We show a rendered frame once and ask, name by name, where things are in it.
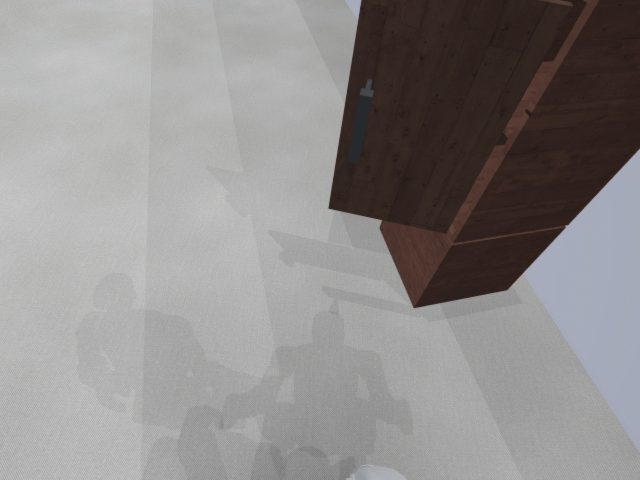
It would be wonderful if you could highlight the handle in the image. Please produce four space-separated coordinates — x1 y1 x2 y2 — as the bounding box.
347 79 374 164

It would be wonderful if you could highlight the cupboard door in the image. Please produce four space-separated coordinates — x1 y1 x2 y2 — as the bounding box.
328 0 573 234

